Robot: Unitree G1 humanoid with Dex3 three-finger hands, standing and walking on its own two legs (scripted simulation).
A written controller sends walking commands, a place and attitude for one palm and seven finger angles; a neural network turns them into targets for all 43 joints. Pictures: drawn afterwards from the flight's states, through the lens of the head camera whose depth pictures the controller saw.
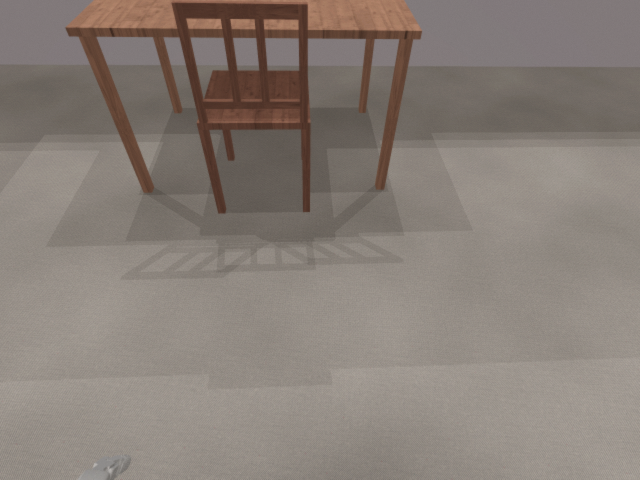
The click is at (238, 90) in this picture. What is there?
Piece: chair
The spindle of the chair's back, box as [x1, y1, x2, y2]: [221, 19, 240, 101]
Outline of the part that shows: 221,19 233,101 240,101 230,20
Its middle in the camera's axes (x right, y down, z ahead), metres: -0.30 -0.58 +1.27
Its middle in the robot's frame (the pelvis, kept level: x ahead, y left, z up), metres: +1.32 +0.35 -0.09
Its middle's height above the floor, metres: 0.68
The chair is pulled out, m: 0.00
